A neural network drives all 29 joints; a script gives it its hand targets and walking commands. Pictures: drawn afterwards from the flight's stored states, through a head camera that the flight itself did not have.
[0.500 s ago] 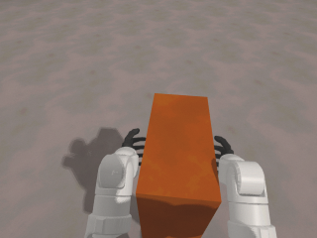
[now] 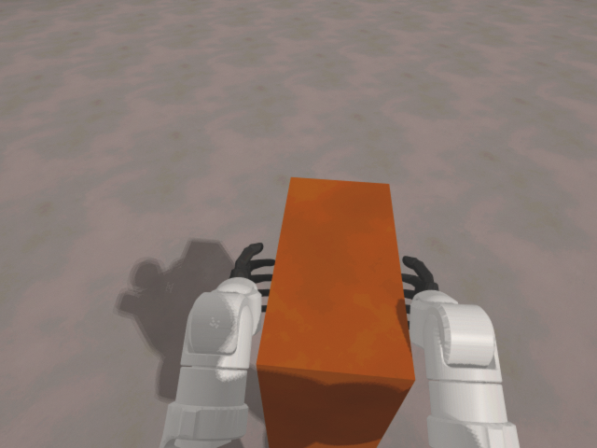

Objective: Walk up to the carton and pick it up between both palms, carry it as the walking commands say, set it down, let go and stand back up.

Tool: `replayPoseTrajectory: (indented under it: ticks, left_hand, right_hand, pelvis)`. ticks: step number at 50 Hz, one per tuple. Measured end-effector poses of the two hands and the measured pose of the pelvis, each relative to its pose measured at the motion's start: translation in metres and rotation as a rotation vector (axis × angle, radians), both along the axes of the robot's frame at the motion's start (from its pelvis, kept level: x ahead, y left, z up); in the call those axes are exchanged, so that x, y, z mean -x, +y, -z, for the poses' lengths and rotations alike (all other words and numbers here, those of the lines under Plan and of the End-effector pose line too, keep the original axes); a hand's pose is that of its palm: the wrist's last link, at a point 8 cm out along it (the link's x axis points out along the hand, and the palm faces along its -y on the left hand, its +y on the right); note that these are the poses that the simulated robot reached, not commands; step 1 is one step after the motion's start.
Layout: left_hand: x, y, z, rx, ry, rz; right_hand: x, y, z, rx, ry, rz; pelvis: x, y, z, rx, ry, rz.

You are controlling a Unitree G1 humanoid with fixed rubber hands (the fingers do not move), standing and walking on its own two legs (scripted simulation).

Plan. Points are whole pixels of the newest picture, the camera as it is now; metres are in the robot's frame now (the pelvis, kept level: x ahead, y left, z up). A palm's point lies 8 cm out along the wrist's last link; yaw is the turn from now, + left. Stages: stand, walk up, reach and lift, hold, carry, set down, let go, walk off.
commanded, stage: carry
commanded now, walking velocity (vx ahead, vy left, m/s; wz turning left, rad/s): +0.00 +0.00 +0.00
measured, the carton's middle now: (328, 319) +0.32 +0.00 +0.01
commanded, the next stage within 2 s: none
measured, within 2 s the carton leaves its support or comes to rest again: neither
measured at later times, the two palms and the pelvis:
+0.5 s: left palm (243, 295) +0.31 +0.11 +0.08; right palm (421, 308) +0.30 -0.12 +0.07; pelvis +0.00 +0.00 +0.00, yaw +0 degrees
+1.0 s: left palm (241, 281) +0.32 +0.12 +0.09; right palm (419, 292) +0.31 -0.12 +0.09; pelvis +0.03 +0.00 +0.00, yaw +1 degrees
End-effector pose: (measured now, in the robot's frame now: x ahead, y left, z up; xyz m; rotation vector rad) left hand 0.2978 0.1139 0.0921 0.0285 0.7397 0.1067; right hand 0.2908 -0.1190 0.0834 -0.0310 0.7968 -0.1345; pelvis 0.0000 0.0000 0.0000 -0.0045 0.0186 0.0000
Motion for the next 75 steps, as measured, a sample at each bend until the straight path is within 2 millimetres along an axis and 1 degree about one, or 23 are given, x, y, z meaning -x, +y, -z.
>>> replayPoseTrajectory:
  ticks: [42, 44, 47, 49, 52, 56, 59, 62, 65, 70, 75]
  left_hand:
    - [-0.012, -0.001, 0.018, -0.014, -0.021, 0.006]
    - [-0.011, -0.001, 0.014, -0.007, -0.032, 0.003]
    - [-0.01, 0.0, 0.003, -0.005, -0.053, 0.004]
    - [-0.015, 0.002, -0.001, -0.006, -0.045, 0.002]
    - [-0.031, 0.007, 0.002, 0.005, -0.016, -0.009]
    - [-0.056, 0.013, 0.013, 0.012, 0.007, -0.021]
    - [-0.072, 0.015, 0.017, 0.006, 0.009, -0.015]
    - [-0.087, 0.014, 0.023, 0.003, 0.019, -0.014]
    - [-0.104, 0.011, 0.03, -0.001, 0.013, -0.02]
    - [-0.124, 0.006, 0.029, 0.0, -0.02, -0.014]
    - [-0.138, 0.002, 0.028, -0.004, -0.02, -0.01]
  right_hand:
    - [-0.014, -0.001, 0.018, 0.019, -0.023, -0.019]
    - [-0.013, -0.001, 0.013, 0.014, -0.036, -0.017]
    - [-0.013, 0.0, 0.002, 0.008, -0.059, -0.018]
    - [-0.018, 0.002, -0.003, 0.01, -0.051, -0.02]
    - [-0.035, 0.007, -0.002, 0.014, -0.023, -0.02]
    - [-0.063, 0.013, 0.007, 0.013, -0.001, -0.016]
    - [-0.076, 0.015, 0.013, 0.005, 0.0, -0.01]
    - [-0.089, 0.014, 0.022, 0.005, 0.011, -0.012]
    - [-0.106, 0.011, 0.031, -0.002, 0.004, -0.016]
    - [-0.127, 0.006, 0.029, -0.005, -0.029, -0.011]
    - [-0.142, 0.001, 0.027, -0.003, -0.03, -0.011]
  pelvis:
    - [-0.005, -0.003, -0.001, -0.003, -0.004, -0.008]
    - [-0.006, -0.003, 0.0, -0.002, -0.005, -0.01]
    - [-0.013, -0.003, 0.0, 0.004, -0.005, -0.013]
    - [-0.021, -0.002, 0.001, 0.009, -0.003, -0.017]
    - [-0.035, 0.001, 0.002, 0.011, 0.0, -0.025]
    - [-0.054, 0.007, 0.004, -0.014, 0.006, -0.011]
    - [-0.065, 0.011, 0.003, -0.009, 0.014, -0.004]
    - [-0.076, 0.011, 0.002, -0.004, 0.019, -0.006]
    - [-0.09, 0.007, 0.005, -0.007, 0.02, -0.018]
    - [-0.11, 0.001, 0.006, 0.005, 0.046, -0.028]
    - [-0.125, -0.003, 0.004, 0.003, 0.062, -0.023]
